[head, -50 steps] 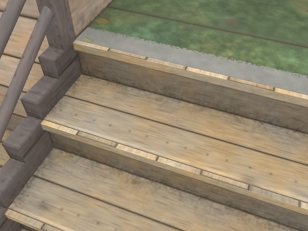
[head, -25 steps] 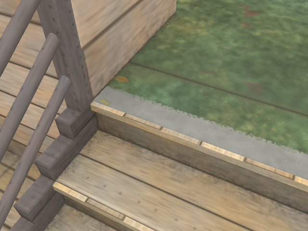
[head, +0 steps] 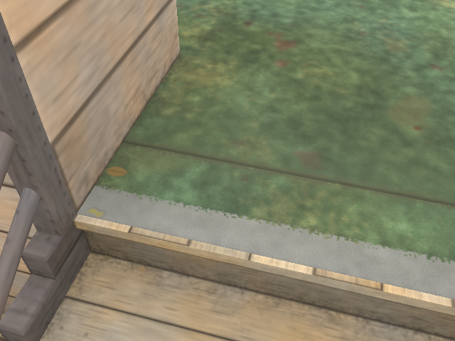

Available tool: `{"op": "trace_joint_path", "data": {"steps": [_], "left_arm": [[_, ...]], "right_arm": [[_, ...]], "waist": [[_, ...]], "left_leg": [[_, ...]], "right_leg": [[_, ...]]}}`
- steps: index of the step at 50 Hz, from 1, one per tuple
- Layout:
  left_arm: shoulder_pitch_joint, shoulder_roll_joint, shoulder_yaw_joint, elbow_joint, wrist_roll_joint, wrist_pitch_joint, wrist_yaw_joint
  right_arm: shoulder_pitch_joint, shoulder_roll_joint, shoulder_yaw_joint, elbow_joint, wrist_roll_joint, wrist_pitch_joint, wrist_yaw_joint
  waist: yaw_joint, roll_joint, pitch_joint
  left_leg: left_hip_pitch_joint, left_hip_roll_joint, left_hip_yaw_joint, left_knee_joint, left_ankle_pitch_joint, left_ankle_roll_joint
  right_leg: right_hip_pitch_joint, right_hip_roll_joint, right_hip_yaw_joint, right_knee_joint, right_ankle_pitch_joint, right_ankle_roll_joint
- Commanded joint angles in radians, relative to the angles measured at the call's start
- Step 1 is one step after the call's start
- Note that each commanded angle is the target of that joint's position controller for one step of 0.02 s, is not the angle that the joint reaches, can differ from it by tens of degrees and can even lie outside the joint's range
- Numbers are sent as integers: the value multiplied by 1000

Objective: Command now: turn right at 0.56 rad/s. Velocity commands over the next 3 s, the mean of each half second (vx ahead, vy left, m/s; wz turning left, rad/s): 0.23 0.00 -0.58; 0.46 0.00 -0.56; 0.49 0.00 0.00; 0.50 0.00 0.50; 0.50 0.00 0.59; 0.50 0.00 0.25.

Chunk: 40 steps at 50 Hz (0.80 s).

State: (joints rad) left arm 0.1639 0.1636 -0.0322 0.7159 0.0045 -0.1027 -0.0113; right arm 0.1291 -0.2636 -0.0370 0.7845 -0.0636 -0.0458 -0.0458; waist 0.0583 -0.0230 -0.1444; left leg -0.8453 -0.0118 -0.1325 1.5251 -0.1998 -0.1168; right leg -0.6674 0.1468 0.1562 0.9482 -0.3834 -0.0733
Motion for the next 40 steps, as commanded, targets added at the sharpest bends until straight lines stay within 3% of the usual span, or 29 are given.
{"op": "trace_joint_path", "data": {"steps": [1,4,7,8,9,10,11,12,13,14,15,16,18,19,21,22,23,24,25,26,27,29,30,33,35,36,38,39,40], "left_arm": [[38,104,22,-93,0,-9,15],[36,118,19,-95,-11,8,36],[-19,192,50,-114,-6,20,30],[-9,242,78,-82,-59,26,17],[-8,233,94,-132,-32,38,30],[81,181,80,-124,2,63,60],[250,100,85,-127,63,68,74],[242,96,90,-145,53,49,77],[139,141,108,-143,33,37,71],[24,142,104,-132,14,33,65],[-22,113,100,-128,-2,32,80],[28,110,99,-101,6,16,95],[207,112,101,-16,48,9,86],[290,111,108,24,67,9,72],[310,83,99,14,91,35,55],[489,80,98,79,81,43,40],[617,122,108,122,86,43,31],[552,134,120,99,57,47,30],[475,102,82,44,77,62,33],[108,200,88,-105,43,49,22],[35,174,79,-136,11,44,25],[11,125,56,-124,-30,32,9],[30,96,39,-118,-35,27,4],[97,62,20,-121,-23,33,0],[89,63,17,-133,-21,29,-1],[51,85,16,-164,-22,23,10],[-29,130,18,-199,-58,45,39],[-45,112,26,-209,-53,63,33],[97,76,42,-200,45,71,23]], "right_arm": [[-140,-68,-5,-138,12,-22,0],[-124,-39,16,-147,14,-19,17],[-44,-30,12,-141,-5,-42,48],[-108,14,23,-195,51,-40,96],[-17,3,12,-110,34,-37,130],[108,-36,6,-53,36,-43,153],[78,-172,-34,-85,65,-50,157],[-17,-250,-57,-152,23,-72,141],[34,-193,-44,-138,-8,-75,121],[64,-87,-6,-106,-3,-68,110],[36,26,26,-106,-22,-16,136],[3,63,35,-134,2,28,146],[-88,41,21,-214,62,62,122],[-136,5,5,-249,62,65,100],[-43,3,4,-237,-11,88,72],[-121,-11,3,-248,-29,67,76],[-161,35,13,-280,-11,58,79],[-101,86,26,-229,5,62,91],[-64,100,42,-194,-19,61,98],[183,95,44,-179,-44,22,87],[165,21,24,-139,-39,-9,92],[53,-46,3,-142,-33,0,71],[35,-47,4,-126,-54,1,58],[-33,-43,-2,-148,-61,-19,63],[3,-23,7,-139,-48,-19,68],[40,-14,15,-140,-64,4,71],[188,26,18,-98,-95,45,93],[313,74,26,-64,-64,58,103],[237,25,20,-32,28,61,133]], "waist": [[47,-136,-62],[43,-132,-62],[-28,-88,-1],[-96,1,64],[-70,45,11],[-34,70,-102],[57,312,-185],[12,293,-111],[-64,188,3],[-90,111,82],[-76,43,101],[-33,32,62],[20,113,33],[31,113,24],[-1,73,27],[77,115,18],[108,6,-18],[108,-153,-45],[80,-160,-83],[-74,-255,-117],[-27,-30,-32],[-48,48,-74],[-37,26,-60],[0,4,-11],[-9,-17,-14],[-31,-8,-33],[-116,-8,-36],[-146,122,-46],[-11,265,-94]], "left_leg": [[-150,10,-45,-13,-72,-6],[-92,3,-52,-131,-115,4],[164,16,-6,-476,-130,19],[314,-31,161,-976,-445,22],[483,-36,156,-971,-47,40],[754,81,-5,-965,373,116],[1046,282,-237,-831,1007,263],[932,420,-401,-898,970,365],[820,457,-381,-946,618,382],[701,376,-274,-967,207,347],[608,240,-92,-988,121,308],[590,186,-7,-1014,183,274],[525,177,97,-1127,241,205],[495,190,138,-1130,247,170],[492,222,175,-1025,172,156],[321,233,202,-1007,111,184],[212,187,213,-846,-64,196],[245,92,223,-421,-217,209],[158,35,77,-26,-183,199],[63,-23,-137,211,-159,125],[-16,-59,-136,296,-98,110],[7,-30,-71,286,-109,78],[24,-26,-37,249,-112,89],[109,-42,-13,192,-206,85],[134,-33,-5,-16,-294,78],[227,-31,40,-222,-326,57],[463,-42,140,-843,-355,59],[547,-98,198,-1083,-140,106],[831,97,-57,-916,308,279]], "right_leg": [[277,-267,518,-210,214,-252],[228,-244,562,-156,198,-219],[38,-143,500,-184,-255,-144],[38,-96,377,-286,-305,-122],[29,-9,301,-164,-288,-44],[-73,44,306,88,-230,49],[-321,165,77,354,-256,175],[-478,96,43,635,-209,181],[-527,-10,79,791,-111,157],[-553,-87,80,841,22,140],[-467,-47,60,693,84,95],[-361,-27,-2,539,38,80],[-99,-32,-170,249,-104,125],[15,-35,-199,113,-114,140],[82,-88,-129,-122,9,109],[312,-78,-134,-39,79,50],[436,-58,-77,-184,85,-11],[374,-63,25,-354,51,-62],[317,-94,185,-272,151,-132],[141,-244,564,-304,-75,-291],[30,-322,735,-461,-305,-374],[-23,-223,477,-322,-85,-237],[-64,-200,419,-292,-96,-217],[-155,-176,420,-220,-50,-230],[-125,-180,407,-181,10,-220],[-159,-160,399,-218,6,-189],[-231,-75,318,-192,-85,-102],[-176,26,143,-36,-13,-41],[-349,119,-50,172,84,89]]}}
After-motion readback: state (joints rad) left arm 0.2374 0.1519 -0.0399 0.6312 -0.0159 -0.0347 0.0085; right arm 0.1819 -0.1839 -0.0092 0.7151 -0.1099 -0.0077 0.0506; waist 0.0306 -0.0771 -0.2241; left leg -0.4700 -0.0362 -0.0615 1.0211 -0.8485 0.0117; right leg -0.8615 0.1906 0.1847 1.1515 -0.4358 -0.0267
